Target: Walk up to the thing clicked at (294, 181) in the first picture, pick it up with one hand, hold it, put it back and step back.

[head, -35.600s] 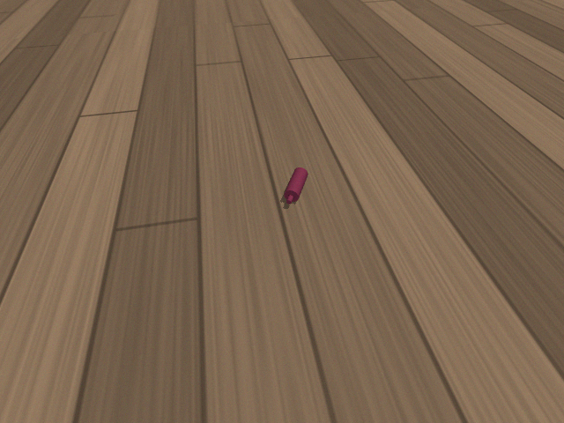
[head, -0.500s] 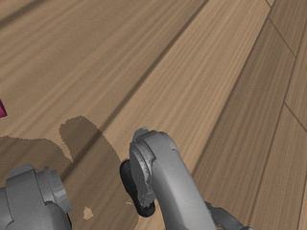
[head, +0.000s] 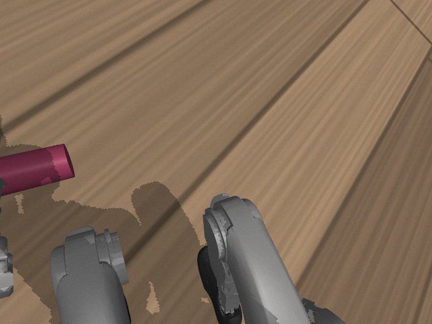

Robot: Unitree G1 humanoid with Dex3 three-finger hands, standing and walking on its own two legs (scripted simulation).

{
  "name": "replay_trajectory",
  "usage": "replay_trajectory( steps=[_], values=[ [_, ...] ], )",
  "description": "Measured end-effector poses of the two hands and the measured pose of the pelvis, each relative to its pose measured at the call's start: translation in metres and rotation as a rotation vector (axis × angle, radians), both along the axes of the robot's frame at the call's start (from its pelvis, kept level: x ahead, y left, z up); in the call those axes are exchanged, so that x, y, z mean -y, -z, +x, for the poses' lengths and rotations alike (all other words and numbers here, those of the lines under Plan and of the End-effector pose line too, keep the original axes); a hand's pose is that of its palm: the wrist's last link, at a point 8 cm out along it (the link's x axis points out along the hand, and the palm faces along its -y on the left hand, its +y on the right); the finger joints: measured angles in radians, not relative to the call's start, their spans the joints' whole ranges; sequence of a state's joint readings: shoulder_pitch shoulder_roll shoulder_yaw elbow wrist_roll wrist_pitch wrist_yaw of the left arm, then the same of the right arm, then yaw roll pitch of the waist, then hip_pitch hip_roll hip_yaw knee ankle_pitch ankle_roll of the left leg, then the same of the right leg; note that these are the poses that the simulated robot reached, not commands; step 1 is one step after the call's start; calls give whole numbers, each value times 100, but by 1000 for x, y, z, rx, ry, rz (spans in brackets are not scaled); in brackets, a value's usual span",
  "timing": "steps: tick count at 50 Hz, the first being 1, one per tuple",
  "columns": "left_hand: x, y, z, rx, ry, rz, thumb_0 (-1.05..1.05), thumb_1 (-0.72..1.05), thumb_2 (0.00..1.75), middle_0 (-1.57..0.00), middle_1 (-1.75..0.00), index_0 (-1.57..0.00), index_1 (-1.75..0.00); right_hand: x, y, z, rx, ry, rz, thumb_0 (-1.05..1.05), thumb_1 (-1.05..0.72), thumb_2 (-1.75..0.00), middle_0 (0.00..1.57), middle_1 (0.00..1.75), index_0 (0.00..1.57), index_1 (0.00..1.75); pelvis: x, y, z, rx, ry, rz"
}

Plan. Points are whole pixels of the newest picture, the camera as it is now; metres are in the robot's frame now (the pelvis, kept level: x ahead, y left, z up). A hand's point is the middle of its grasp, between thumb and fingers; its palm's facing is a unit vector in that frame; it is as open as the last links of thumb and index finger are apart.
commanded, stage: withdraw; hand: left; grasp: from above
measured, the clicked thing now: (6, 175) +0.45 +0.34 -0.28
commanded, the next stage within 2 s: home in 0.50 s
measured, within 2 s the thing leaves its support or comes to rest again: neither
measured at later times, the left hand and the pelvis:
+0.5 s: hand out of the picture +0.41 +0.32 -0.11, palm faces -0.50 -0.10 -0.86, open 14.1 cm; pelvis -0.02 -0.01 +0.04, yaw +6 degrees
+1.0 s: hand out of the picture +0.43 +0.33 -0.08, palm faces -0.26 -0.37 -0.89, open 10.7 cm; pelvis +0.00 +0.00 +0.06, yaw +6 degrees
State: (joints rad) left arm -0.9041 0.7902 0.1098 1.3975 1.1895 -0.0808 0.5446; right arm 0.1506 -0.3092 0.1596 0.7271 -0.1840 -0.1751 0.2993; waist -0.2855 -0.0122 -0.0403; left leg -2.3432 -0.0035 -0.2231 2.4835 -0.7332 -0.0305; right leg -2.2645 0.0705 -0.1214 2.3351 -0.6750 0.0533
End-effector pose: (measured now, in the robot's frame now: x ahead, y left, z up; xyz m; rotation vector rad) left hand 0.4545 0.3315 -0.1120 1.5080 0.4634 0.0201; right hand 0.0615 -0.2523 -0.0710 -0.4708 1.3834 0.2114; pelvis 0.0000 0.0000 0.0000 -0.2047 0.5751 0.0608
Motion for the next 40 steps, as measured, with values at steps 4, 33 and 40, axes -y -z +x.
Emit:
replay_trajectory(
  steps=[4, 33, 40],
  values=[
    [-10, -41, -11, -61, -41, 26, 0, -51, 100, -9, -100, -8, -100, 2, 5, 17, 47, 46, 35, 0, -90, -90, 20, 30, 20, 30, 1, -13, -3, -12, -16, 28],
    [3, -13, -31, -211, 123, -75, 0, -49, 100, -11, -99, -11, -99, 23, -8, -16, -17, 73, -183, 0, -90, -90, 20, 30, 20, 30, 6, -13, -20, 18, -51, 59],
    [0, -11, -11, -60, 58, -81, 0, -33, 96, -21, -83, -19, -84, 1, 8, -24, -65, 116, -120, 0, -89, -90, 20, 30, 20, 30, 2, -7, -10, -25, -47, 49]
  ],
)
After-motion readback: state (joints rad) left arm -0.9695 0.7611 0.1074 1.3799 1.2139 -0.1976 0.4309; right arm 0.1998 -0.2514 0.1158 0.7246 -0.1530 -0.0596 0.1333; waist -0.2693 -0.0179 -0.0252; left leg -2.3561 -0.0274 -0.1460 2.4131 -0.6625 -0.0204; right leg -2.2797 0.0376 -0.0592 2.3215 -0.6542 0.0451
